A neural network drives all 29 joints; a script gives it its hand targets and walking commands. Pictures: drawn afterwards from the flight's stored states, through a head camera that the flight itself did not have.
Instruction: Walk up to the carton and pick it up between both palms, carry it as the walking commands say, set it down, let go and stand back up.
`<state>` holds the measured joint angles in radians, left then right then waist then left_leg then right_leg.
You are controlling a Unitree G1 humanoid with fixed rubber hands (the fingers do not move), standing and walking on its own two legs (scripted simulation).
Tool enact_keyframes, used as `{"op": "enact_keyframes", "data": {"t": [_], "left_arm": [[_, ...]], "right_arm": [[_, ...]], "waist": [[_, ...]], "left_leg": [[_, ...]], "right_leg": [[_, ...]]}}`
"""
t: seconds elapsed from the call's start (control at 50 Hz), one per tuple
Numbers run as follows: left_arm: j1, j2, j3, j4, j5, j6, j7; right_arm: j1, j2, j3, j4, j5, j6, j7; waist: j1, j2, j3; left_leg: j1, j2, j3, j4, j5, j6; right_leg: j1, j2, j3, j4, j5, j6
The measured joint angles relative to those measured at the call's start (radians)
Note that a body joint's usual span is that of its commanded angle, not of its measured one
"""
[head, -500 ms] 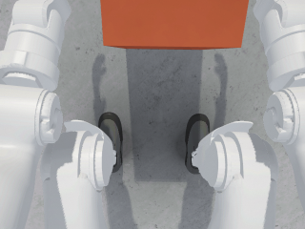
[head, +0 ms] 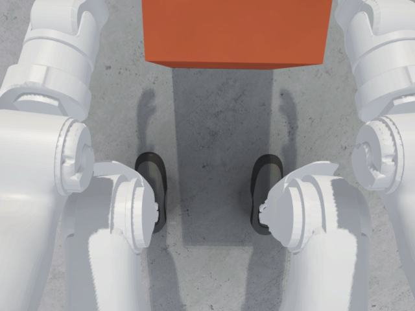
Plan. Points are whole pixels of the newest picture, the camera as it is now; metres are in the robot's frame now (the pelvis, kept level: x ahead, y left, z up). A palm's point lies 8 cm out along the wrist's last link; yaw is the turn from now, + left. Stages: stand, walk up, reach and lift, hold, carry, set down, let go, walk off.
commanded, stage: reach and lift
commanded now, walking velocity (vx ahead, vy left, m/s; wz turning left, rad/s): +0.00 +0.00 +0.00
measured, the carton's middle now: out of the picture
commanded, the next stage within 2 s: none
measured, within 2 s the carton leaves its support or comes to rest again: leaves its support in 1.04 s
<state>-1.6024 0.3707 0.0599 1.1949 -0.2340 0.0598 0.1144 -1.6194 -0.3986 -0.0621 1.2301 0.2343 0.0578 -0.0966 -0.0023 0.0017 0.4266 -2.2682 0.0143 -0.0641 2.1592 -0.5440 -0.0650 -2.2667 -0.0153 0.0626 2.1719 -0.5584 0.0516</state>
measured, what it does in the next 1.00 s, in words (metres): stands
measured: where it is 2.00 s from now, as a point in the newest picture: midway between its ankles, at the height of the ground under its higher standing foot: (207, 205)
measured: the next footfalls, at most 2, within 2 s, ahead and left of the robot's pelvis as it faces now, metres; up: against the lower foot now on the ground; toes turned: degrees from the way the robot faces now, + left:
none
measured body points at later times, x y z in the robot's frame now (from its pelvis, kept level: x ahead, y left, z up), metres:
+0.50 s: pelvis +0.00 +0.00 +0.00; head +0.39 -0.01 +0.21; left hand +0.59 +0.13 -0.19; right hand +0.58 -0.18 -0.19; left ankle +0.12 +0.14 -0.34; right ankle +0.11 -0.14 -0.34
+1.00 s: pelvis +0.01 +0.00 -0.01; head +0.39 -0.01 +0.22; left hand +0.59 +0.14 -0.19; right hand +0.58 -0.17 -0.19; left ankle +0.12 +0.14 -0.34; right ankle +0.11 -0.14 -0.34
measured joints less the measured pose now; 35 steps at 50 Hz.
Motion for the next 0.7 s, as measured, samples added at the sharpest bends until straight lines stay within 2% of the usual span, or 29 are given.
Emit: {"op": "enact_keyframes", "data": {"t": [0.26, 0.4, 0.56, 0.7], "left_arm": [[-0.026, -0.058, 0.03, -0.023, 0.059, -0.007, 0.023], [-0.031, -0.056, 0.067, -0.022, 0.092, 0.005, 0.01], [0.004, -0.074, 0.17, -0.095, 0.178, 0.079, -0.051], [0.01, -0.078, 0.182, -0.125, 0.204, 0.132, -0.087]], "right_arm": [[-0.027, 0.017, 0.021, -0.024, 0.001, 0.001, -0.026], [-0.039, 0.028, 0.01, -0.025, -0.02, 0.013, -0.034], [-0.004, 0.041, -0.089, -0.089, -0.108, 0.079, 0.025], [0.041, 0.05, -0.151, -0.163, -0.139, 0.124, 0.054]], "waist": [[-0.001, -0.011, 0.057], [-0.004, -0.013, 0.071], [-0.002, -0.019, 0.054], [0.0, -0.014, 0.041]], "left_leg": [[0.033, 0.013, -0.003, 0.005, -0.012, -0.002], [0.05, 0.015, -0.001, 0.005, -0.017, -0.005], [0.03, 0.004, -0.01, 0.045, -0.028, -0.016], [0.012, -0.008, -0.018, 0.068, -0.031, -0.018]], "right_leg": [[0.025, 0.015, -0.002, 0.001, 0.001, -0.001], [0.034, 0.02, 0.001, 0.004, -0.001, -0.005], [0.009, 0.028, 0.004, 0.045, -0.006, -0.005], [-0.002, 0.02, 0.0, 0.067, -0.017, -0.006]]}}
